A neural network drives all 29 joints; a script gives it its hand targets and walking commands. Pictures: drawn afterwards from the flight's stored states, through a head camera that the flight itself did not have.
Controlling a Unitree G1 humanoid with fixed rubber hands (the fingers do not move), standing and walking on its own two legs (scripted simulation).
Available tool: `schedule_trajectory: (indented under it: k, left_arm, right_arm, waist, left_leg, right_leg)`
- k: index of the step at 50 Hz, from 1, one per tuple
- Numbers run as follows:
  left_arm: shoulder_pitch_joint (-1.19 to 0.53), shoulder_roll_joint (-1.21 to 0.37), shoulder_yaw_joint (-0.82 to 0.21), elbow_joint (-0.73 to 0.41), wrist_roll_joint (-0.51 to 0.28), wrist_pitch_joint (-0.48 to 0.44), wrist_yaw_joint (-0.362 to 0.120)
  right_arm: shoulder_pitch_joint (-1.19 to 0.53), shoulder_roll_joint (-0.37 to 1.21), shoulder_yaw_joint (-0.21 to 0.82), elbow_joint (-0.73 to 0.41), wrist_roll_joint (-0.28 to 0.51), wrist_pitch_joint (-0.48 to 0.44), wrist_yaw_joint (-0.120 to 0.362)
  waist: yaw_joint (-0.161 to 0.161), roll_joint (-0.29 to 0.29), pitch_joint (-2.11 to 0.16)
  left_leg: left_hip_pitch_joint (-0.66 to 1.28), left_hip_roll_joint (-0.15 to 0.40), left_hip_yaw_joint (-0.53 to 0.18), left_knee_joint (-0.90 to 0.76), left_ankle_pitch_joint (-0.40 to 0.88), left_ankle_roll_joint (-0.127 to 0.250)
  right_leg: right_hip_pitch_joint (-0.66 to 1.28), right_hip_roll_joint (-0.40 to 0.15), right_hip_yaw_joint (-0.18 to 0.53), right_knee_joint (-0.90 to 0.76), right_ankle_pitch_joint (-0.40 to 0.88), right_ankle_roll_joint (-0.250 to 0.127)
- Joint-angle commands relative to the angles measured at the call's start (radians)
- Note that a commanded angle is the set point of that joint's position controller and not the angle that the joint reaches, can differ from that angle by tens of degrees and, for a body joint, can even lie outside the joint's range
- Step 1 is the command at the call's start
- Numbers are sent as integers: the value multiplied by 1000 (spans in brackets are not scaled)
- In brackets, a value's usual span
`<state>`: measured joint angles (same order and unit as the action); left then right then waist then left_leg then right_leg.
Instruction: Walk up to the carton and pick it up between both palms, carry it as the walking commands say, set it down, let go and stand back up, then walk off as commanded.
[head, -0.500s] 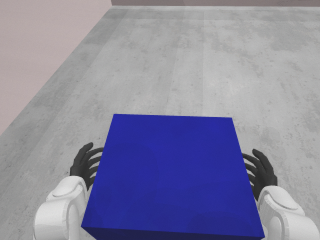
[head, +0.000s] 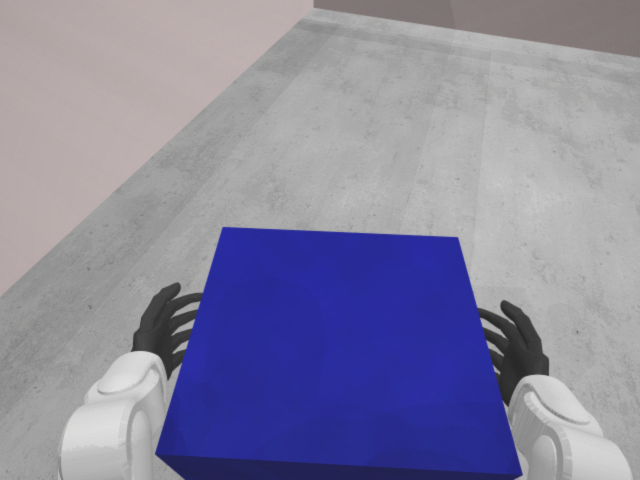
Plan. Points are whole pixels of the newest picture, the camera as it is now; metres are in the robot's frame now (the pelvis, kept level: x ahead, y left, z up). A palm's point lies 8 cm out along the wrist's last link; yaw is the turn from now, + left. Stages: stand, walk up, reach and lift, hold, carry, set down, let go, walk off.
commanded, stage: carry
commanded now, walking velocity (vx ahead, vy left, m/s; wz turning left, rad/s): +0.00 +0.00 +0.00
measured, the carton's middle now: (333, 371) +0.25 +0.01 +0.00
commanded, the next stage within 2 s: hold in 1.52 s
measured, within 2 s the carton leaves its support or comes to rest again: neither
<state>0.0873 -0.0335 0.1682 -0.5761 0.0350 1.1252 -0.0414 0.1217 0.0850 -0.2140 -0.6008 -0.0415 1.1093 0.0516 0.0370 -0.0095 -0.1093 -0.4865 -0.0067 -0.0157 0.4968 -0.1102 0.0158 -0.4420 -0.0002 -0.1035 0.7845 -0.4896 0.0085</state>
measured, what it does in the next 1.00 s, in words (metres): steps on the spot: right foot, then left foot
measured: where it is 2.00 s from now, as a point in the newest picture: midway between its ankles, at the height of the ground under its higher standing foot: outside the picture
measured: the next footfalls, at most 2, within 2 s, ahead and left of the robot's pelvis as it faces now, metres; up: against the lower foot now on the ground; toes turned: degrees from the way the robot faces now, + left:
right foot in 0.04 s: +0.02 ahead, -0.06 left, +0.00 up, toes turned +0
left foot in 0.28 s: +0.04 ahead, +0.19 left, +0.00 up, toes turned -4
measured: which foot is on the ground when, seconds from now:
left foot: down 0.00-0.06, up 0.08-0.26, down 0.28-1.00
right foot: up 0.00-0.02, down 0.04-1.00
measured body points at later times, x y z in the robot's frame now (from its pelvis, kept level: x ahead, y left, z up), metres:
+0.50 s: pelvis -0.04 +0.08 +0.00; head -0.05 +0.09 +0.45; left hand +0.19 +0.29 +0.08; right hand +0.21 -0.10 +0.09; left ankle +0.00 +0.20 -0.73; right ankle -0.02 -0.07 -0.73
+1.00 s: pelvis -0.04 +0.06 +0.00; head -0.04 +0.06 +0.45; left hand +0.20 +0.26 +0.09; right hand +0.21 -0.13 +0.09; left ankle +0.00 +0.20 -0.73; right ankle -0.02 -0.07 -0.73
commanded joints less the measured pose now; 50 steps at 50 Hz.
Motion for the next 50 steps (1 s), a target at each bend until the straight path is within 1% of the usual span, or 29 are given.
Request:
schedule_trajectory:
  k: [1,2,3,4,5,6,7,8,9,10,11,12,13,14,15,16,17,18,20,23,26,30,35,39,43,50]
  left_arm:
    - [-337,-688,-834,-100,-268,14,-38]
    - [-330,-673,-813,-87,-270,20,-39]
    - [-295,-653,-792,-63,-266,23,-43]
    - [-287,-671,-785,-56,-257,21,-45]
    - [-333,-684,-786,-89,-259,18,-48]
    - [-361,-686,-786,-111,-263,18,-51]
    - [-383,-684,-780,-121,-260,21,-52]
    - [-398,-682,-773,-123,-256,21,-50]
    - [-404,-674,-771,-125,-253,22,-48]
    - [-400,-663,-767,-119,-250,26,-44]
    - [-384,-656,-762,-110,-244,31,-40]
    - [-370,-650,-758,-103,-240,36,-36]
    - [-361,-645,-757,-96,-235,41,-32]
    - [-349,-636,-753,-82,-227,47,-26]
    - [-335,-645,-761,-71,-233,54,-25]
    - [-386,-661,-779,-80,-248,56,-30]
    - [-432,-688,-800,-89,-265,54,-33]
    - [-461,-718,-812,-91,-278,50,-37]
    - [-493,-746,-831,-105,-296,42,-42]
    - [-474,-742,-829,-91,-294,41,-42]
    - [-464,-734,-822,-89,-289,38,-41]
    - [-442,-718,-799,-80,-272,36,-37]
    - [-427,-705,-774,-75,-256,34,-36]
    - [-427,-700,-767,-76,-254,34,-36]
    - [-433,-699,-768,-77,-257,34,-38]
    - [-445,-703,-776,-81,-267,35,-43]
  right_arm:
    - [-300,586,794,-104,250,32,36]
    - [-312,581,797,-103,250,37,29]
    - [-335,571,813,-133,249,44,27]
    - [-394,569,834,-174,259,50,30]
    - [-445,597,836,-178,275,51,34]
    - [-465,615,838,-163,286,55,39]
    - [-462,628,843,-142,293,59,41]
    - [-464,635,848,-129,300,60,43]
    - [-470,634,850,-125,305,60,42]
    - [-464,626,842,-115,304,62,39]
    - [-455,620,834,-104,302,65,36]
    - [-447,616,827,-96,301,69,34]
    - [-444,609,818,-88,299,73,34]
    - [-437,593,805,-74,297,78,35]
    - [-426,579,793,-61,290,81,37]
    - [-422,593,781,-42,285,82,37]
    - [-430,613,770,-38,280,77,38]
    - [-445,629,766,-50,277,70,39]
    - [-453,639,760,-70,271,58,39]
    - [-436,630,757,-70,260,54,36]
    - [-441,627,770,-82,265,53,37]
    - [-453,626,791,-93,278,53,41]
    - [-471,632,812,-100,292,55,43]
    - [-479,637,818,-98,297,57,42]
    - [-482,639,817,-91,296,58,40]
    - [-481,641,807,-82,291,58,37]
  waist:
    - [-28,161,-168]
    - [-27,71,-164]
    - [-15,-137,-147]
    - [-20,-303,-87]
    - [-27,-258,-51]
    - [-26,-187,-29]
    - [-32,-168,-25]
    - [-35,-175,-28]
    - [-36,-181,-40]
    - [-37,-174,-58]
    - [-37,-154,-76]
    - [-33,-123,-95]
    - [-27,-87,-116]
    - [-20,-9,-125]
    - [-15,148,-138]
    - [-17,203,-146]
    - [-21,202,-145]
    - [-22,177,-139]
    - [-25,164,-145]
    - [-26,134,-157]
    - [-25,103,-147]
    - [-24,66,-142]
    - [-26,11,-139]
    - [-29,-16,-140]
    - [-30,-23,-142]
    - [-30,-10,-153]
  left_leg:
    - [104,206,-203,-188,-172,78]
    - [30,174,-174,-124,-132,43]
    - [-104,88,-69,3,-111,-14]
    - [-146,41,-8,192,-215,-26]
    - [-124,62,13,308,-251,-25]
    - [-96,57,14,347,-250,-21]
    - [-55,48,19,340,-222,-15]
    - [-24,34,25,303,-199,-10]
    - [4,22,38,241,-186,-9]
    - [40,13,57,160,-176,-11]
    - [90,15,67,60,-153,-16]
    - [150,28,56,-30,-131,-20]
    - [219,74,6,-65,-95,-20]
    - [273,167,-92,-90,42,-15]
    - [286,277,-210,-82,205,6]
    - [240,289,-239,-95,211,30]
    - [198,271,-223,-113,160,28]
    - [177,249,-195,-120,92,17]
    - [150,217,-165,-135,-31,2]
    - [140,214,-164,-153,-140,0]
    - [116,207,-156,-159,-190,-3]
    - [108,189,-134,-134,-174,-10]
    - [112,169,-105,-85,-111,-21]
    - [128,160,-90,-53,-58,-25]
    - [144,156,-84,-36,-16,-24]
    - [161,158,-84,-24,50,-20]
  right_leg:
    - [183,-20,40,-386,55,-34]
    - [282,-104,121,-451,67,-30]
    - [352,-294,346,-530,1,-70]
    - [237,-443,498,-568,58,-142]
    - [162,-459,433,-559,146,-167]
    - [113,-411,352,-555,141,-156]
    - [80,-345,268,-546,124,-131]
    - [85,-293,209,-523,154,-110]
    - [110,-261,173,-488,190,-97]
    - [128,-242,148,-452,208,-88]
    - [139,-218,122,-413,238,-78]
    - [144,-187,97,-371,276,-64]
    - [125,-164,79,-326,302,-44]
    - [73,-136,61,-265,255,-16]
    - [18,-95,39,-227,187,21]
    - [59,-98,35,-211,144,42]
    - [90,-101,40,-207,147,41]
    - [103,-106,52,-223,169,37]
    - [117,-121,76,-248,191,26]
    - [123,-133,88,-266,187,22]
    - [136,-146,96,-288,181,19]
    - [135,-170,121,-321,163,12]
    - [128,-198,155,-361,160,0]
    - [123,-209,171,-377,176,-8]
    - [121,-209,172,-379,194,-14]
    - [134,-199,162,-363,228,-19]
